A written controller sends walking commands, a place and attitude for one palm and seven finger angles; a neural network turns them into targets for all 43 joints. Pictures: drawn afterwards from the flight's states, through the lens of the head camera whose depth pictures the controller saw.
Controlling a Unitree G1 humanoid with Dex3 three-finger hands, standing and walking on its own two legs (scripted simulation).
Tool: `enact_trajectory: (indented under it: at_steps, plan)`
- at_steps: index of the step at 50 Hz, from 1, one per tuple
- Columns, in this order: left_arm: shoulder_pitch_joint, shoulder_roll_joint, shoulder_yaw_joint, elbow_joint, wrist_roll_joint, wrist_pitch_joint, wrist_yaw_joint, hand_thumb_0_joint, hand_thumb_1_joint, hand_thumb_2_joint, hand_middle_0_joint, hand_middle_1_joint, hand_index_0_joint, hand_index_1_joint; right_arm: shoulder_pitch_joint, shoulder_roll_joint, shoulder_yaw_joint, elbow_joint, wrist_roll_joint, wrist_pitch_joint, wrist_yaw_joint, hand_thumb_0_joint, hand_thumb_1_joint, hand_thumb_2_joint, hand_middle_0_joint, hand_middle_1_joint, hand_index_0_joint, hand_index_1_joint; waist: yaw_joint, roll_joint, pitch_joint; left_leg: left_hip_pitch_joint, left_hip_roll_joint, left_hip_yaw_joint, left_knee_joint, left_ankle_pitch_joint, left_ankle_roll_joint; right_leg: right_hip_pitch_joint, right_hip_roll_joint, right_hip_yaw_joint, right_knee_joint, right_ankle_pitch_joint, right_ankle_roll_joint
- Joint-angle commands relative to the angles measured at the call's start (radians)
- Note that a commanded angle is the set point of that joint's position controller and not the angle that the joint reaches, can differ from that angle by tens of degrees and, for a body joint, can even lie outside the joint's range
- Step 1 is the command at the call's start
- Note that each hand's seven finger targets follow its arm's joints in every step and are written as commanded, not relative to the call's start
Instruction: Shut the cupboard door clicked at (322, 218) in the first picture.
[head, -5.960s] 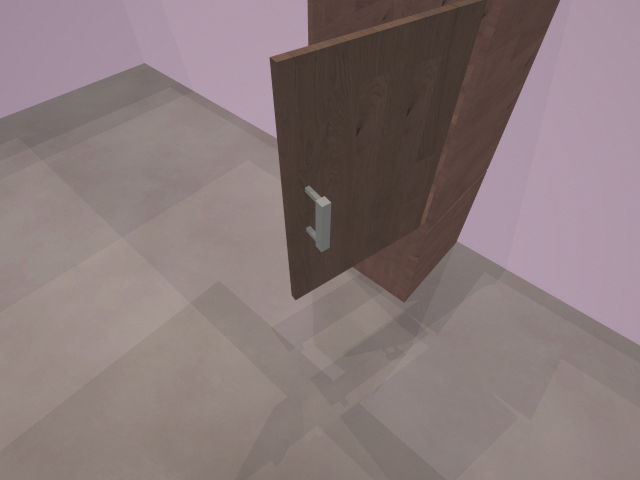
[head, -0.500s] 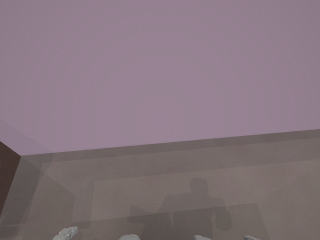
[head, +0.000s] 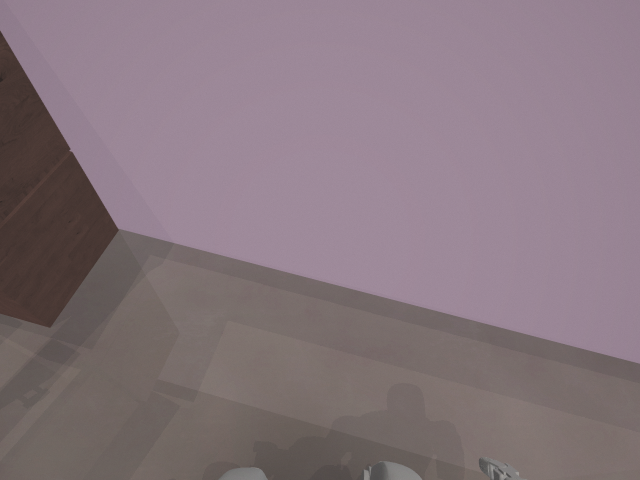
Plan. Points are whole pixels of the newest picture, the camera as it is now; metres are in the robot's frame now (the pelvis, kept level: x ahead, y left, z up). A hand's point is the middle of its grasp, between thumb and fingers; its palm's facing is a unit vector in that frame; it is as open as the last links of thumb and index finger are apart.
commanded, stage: turn to face it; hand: left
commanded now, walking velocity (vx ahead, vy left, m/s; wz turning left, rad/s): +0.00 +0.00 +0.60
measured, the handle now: out of the picture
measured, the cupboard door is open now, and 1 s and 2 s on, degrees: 77 77 77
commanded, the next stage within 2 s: take the last steps up to it in 1.72 s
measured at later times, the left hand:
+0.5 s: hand out of the picture +0.04 +0.14 -0.13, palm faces +0.28 -0.92 -0.28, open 7.4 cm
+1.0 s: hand out of the picture -0.05 +0.16 -0.15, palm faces +0.60 -0.75 -0.30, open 7.4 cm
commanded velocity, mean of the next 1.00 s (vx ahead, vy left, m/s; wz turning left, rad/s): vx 0.00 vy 0.00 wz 0.60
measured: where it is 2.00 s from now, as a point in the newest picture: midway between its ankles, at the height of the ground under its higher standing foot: outside the picture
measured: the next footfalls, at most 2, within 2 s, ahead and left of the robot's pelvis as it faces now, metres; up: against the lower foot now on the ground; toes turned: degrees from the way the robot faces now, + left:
right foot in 0.32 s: +0.05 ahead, -0.16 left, +0.00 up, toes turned +9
left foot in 0.72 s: +0.00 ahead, +0.07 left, +0.00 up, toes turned +33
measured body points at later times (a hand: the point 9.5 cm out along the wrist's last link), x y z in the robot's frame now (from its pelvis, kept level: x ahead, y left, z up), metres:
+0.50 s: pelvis +0.01 -0.07 +0.01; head +0.06 -0.08 +0.46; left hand +0.03 +0.19 -0.11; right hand +0.14 -0.31 -0.14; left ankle -0.04 +0.06 -0.64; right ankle +0.01 -0.17 -0.72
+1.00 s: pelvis +0.01 -0.07 +0.01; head +0.05 -0.04 +0.46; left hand -0.08 +0.20 -0.13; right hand +0.24 -0.22 -0.13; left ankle -0.04 +0.05 -0.73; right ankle +0.09 -0.20 -0.68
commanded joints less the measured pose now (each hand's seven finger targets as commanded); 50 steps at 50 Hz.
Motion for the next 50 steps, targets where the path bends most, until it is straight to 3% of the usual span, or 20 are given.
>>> enact_trajectory:
  at_steps: [1, 10, 12, 14, 15, 16, 17, 18, 19, 21, 30, 32, 34, 35, 36, 37, 39, 42, 47, 50]
  plan:
    - [-0.036, 0.076, 0.017, -0.093, 0.005, -0.034, -0.012, 0.000, 0.900, 0.900, -0.200, -0.300, -0.200, -0.300, 0.071, -0.210, -0.043, -0.044, -0.005, -0.016, -0.034, 0.000, -0.900, -0.900, 0.200, 0.300, 0.200, 0.300, -0.026, 0.205, -0.151, 0.185, 0.254, -0.293, -0.288, 0.489, 0.118, -0.150, -0.001, 0.110, 0.135, 0.126, 0.020]
    - [-0.071, 0.060, 0.005, -0.124, -0.002, -0.039, -0.012, 0.000, 0.900, 0.900, -0.200, -0.300, -0.200, -0.300, 0.080, -0.224, -0.060, -0.037, -0.012, -0.006, -0.023, 0.000, -0.900, -0.900, 0.200, 0.300, 0.200, 0.300, -0.037, 0.232, -0.148, 0.120, 0.204, -0.367, -0.271, 0.346, 0.116, 0.020, 0.080, 0.075, -0.238, 0.095, 0.010]
    - [-0.036, 0.065, 0.004, -0.119, -0.005, -0.047, -0.009, 0.000, 0.900, 0.900, -0.200, -0.300, -0.200, -0.300, 0.065, -0.229, -0.064, -0.043, -0.010, -0.001, -0.023, 0.000, -0.900, -0.900, 0.200, 0.300, 0.200, 0.300, -0.025, 0.262, -0.165, 0.091, 0.191, -0.393, -0.229, 0.399, 0.107, 0.113, 0.107, 0.065, -0.353, 0.122, 0.001]
    - [0.051, 0.085, 0.013, -0.100, -0.008, -0.061, -0.003, 0.000, 0.900, 0.900, -0.200, -0.300, -0.200, -0.300, 0.025, -0.208, -0.064, -0.058, 0.000, 0.002, -0.021, 0.000, -0.900, -0.900, 0.200, 0.300, 0.200, 0.300, 0.023, 0.206, -0.200, -0.006, 0.136, -0.374, -0.145, 0.337, 0.055, 0.311, 0.099, 0.061, -0.602, 0.283, -0.009]
    - [0.088, 0.151, 0.027, -0.094, 0.003, -0.073, 0.005, 0.000, 0.900, 0.900, -0.200, -0.300, -0.200, -0.300, 0.036, -0.157, -0.059, -0.069, 0.010, 0.002, -0.016, 0.000, -0.900, -0.900, 0.200, 0.300, 0.200, 0.300, 0.039, 0.031, -0.215, -0.169, 0.050, -0.296, -0.008, 0.130, -0.008, 0.471, -0.067, 0.218, -0.733, 0.299, -0.053]
    - [0.091, 0.224, 0.038, -0.097, 0.016, -0.077, 0.011, 0.000, 0.900, 0.900, -0.200, -0.300, -0.200, -0.300, 0.027, -0.105, -0.048, -0.093, 0.012, -0.003, -0.011, 0.000, -0.900, -0.900, 0.200, 0.300, 0.200, 0.300, 0.048, -0.227, -0.189, -0.308, -0.091, -0.100, 0.241, -0.253, -0.085, 0.483, -0.337, 0.461, -0.773, 0.458, -0.177]
    - [0.071, 0.207, 0.032, -0.103, 0.010, -0.075, 0.017, 0.000, 0.900, 0.900, -0.200, -0.300, -0.200, -0.300, 0.015, -0.148, -0.058, -0.090, 0.003, 0.006, -0.011, 0.000, -0.900, -0.900, 0.200, 0.300, 0.200, 0.300, 0.041, -0.177, -0.172, -0.275, -0.033, -0.139, 0.458, -0.301, -0.077, 0.361, -0.398, 0.428, -0.752, 0.556, -0.240]
    - [0.024, 0.168, 0.025, -0.108, 0.007, -0.076, 0.020, 0.000, 0.900, 0.900, -0.200, -0.300, -0.200, -0.300, 0.015, -0.137, -0.057, -0.069, 0.001, 0.015, -0.011, 0.000, -0.900, -0.900, 0.200, 0.300, 0.200, 0.300, 0.012, -0.202, -0.146, -0.287, -0.004, -0.147, 0.568, -0.260, -0.081, 0.332, -0.330, 0.385, -0.720, 0.618, -0.243]
    - [-0.020, 0.130, 0.012, -0.116, 0.003, -0.075, 0.017, 0.000, 0.900, 0.900, -0.200, -0.300, -0.200, -0.300, 0.021, -0.133, -0.055, -0.049, 0.000, 0.022, -0.005, 0.000, -0.900, -0.900, 0.200, 0.300, 0.200, 0.300, -0.011, -0.158, -0.104, -0.291, 0.017, -0.129, 0.623, -0.179, -0.092, 0.312, -0.264, 0.262, -0.696, 0.672, -0.221]
    - [-0.029, 0.103, 0.003, -0.122, 0.004, -0.079, 0.015, 0.000, 0.900, 0.900, -0.200, -0.300, -0.200, -0.300, 0.021, -0.105, -0.042, -0.036, 0.001, 0.031, 0.007, 0.000, -0.900, -0.900, 0.200, 0.300, 0.200, 0.300, -0.024, -0.129, -0.095, -0.266, 0.026, -0.087, 0.589, -0.112, -0.108, 0.300, -0.204, 0.133, -0.682, 0.742, -0.181]
    - [0.091, 0.158, 0.030, -0.073, 0.013, -0.079, 0.011, 0.000, 0.900, 0.900, -0.200, -0.300, -0.200, -0.300, -0.077, -0.069, -0.018, -0.055, 0.008, 0.019, 0.015, 0.000, -0.900, -0.900, 0.200, 0.300, 0.200, 0.300, 0.035, -0.124, -0.137, -0.138, 0.015, 0.032, 0.149, -0.136, -0.096, 0.438, -0.253, 0.026, -0.605, 0.899, -0.184]
    - [0.091, 0.162, 0.035, -0.061, 0.015, -0.077, 0.008, 0.000, 0.900, 0.900, -0.200, -0.300, -0.200, -0.300, -0.053, -0.076, -0.019, -0.054, 0.009, 0.012, 0.012, 0.000, -0.900, -0.900, 0.200, 0.300, 0.200, 0.300, 0.022, -0.138, -0.152, -0.068, 0.011, 0.047, 0.038, -0.099, -0.084, 0.425, -0.262, 0.010, -0.553, 0.897, -0.166]
    - [0.066, 0.172, 0.039, -0.067, 0.002, -0.076, 0.001, 0.000, 0.900, 0.900, -0.200, -0.300, -0.200, -0.300, 0.029, -0.111, -0.028, -0.038, 0.002, 0.003, 0.009, 0.000, -0.900, -0.900, 0.200, 0.300, 0.200, 0.300, -0.036, -0.075, -0.192, 0.128, -0.004, 0.057, -0.156, 0.073, -0.061, 0.329, -0.238, -0.058, -0.409, 0.850, -0.109]
    - [0.058, 0.148, 0.035, -0.086, -0.005, -0.071, -0.005, 0.000, 0.900, 0.900, -0.200, -0.300, -0.200, -0.300, 0.100, -0.186, -0.048, -0.027, -0.005, -0.004, 0.005, 0.000, -0.900, -0.900, 0.200, 0.300, 0.200, 0.300, -0.076, 0.081, -0.241, 0.322, 0.119, -0.085, -0.208, 0.298, -0.004, 0.147, -0.183, -0.100, -0.234, 0.629, -0.052]
    - [0.015, 0.072, 0.012, -0.132, -0.010, -0.065, -0.013, 0.000, 0.900, 0.900, -0.200, -0.300, -0.200, -0.300, 0.169, -0.301, -0.078, -0.019, -0.011, -0.005, -0.002, 0.000, -0.900, -0.900, 0.200, 0.300, 0.200, 0.300, -0.118, 0.403, -0.241, 0.431, 0.408, -0.474, -0.238, 0.714, 0.163, -0.146, -0.030, -0.096, 0.003, -0.108, 0.016]
    - [-0.057, 0.092, 0.004, -0.159, 0.006, -0.047, 0.000, 0.000, 0.900, 0.900, -0.200, -0.300, -0.200, -0.300, 0.223, -0.301, -0.071, 0.002, -0.004, 0.005, -0.004, 0.000, -0.900, -0.900, 0.200, 0.300, 0.200, 0.300, -0.129, 0.259, -0.215, 0.354, 0.442, -0.444, -0.235, 0.659, 0.203, -0.154, -0.029, 0.029, 0.078, -0.151, -0.004]
    - [-0.082, 0.083, 0.011, -0.134, 0.001, -0.041, 0.002, 0.000, 0.900, 0.900, -0.200, -0.300, -0.200, -0.300, 0.130, -0.265, -0.063, -0.026, -0.008, -0.002, -0.029, 0.000, -0.900, -0.900, 0.200, 0.300, 0.200, 0.300, -0.094, 0.311, -0.173, 0.238, 0.353, -0.410, -0.267, 0.506, 0.184, -0.170, -0.021, 0.095, 0.129, -0.046, 0.007]
    - [-0.017, 0.086, 0.017, -0.090, 0.006, -0.030, -0.016, 0.000, 0.900, 0.900, -0.200, -0.300, -0.200, -0.300, 0.014, -0.226, -0.045, -0.059, -0.008, -0.009, -0.029, 0.000, -0.900, -0.900, 0.200, 0.300, 0.200, 0.300, -0.020, 0.207, -0.121, 0.099, 0.245, -0.307, -0.319, 0.252, 0.115, -0.095, -0.002, 0.100, 0.098, 0.103, 0.009]
    - [-0.031, 0.074, 0.011, -0.107, 0.005, -0.034, -0.015, 0.000, 0.900, 0.900, -0.200, -0.300, -0.200, -0.300, 0.029, -0.230, -0.052, -0.053, -0.011, -0.006, -0.020, 0.000, -0.900, -0.900, 0.200, 0.300, 0.200, 0.300, -0.030, 0.192, -0.130, 0.074, 0.219, -0.344, -0.315, 0.169, 0.118, -0.014, 0.043, 0.078, -0.125, 0.090, 0.008]
    - [0.004, 0.064, 0.007, -0.113, 0.000, -0.042, -0.012, 0.000, 0.900, 0.900, -0.200, -0.300, -0.200, -0.300, 0.013, -0.233, -0.060, -0.059, -0.012, 0.002, -0.018, 0.000, -0.900, -0.900, 0.200, 0.300, 0.200, 0.300, -0.019, 0.246, -0.153, 0.047, 0.195, -0.378, -0.264, 0.212, 0.110, 0.098, 0.089, 0.056, -0.303, 0.099, 0.000]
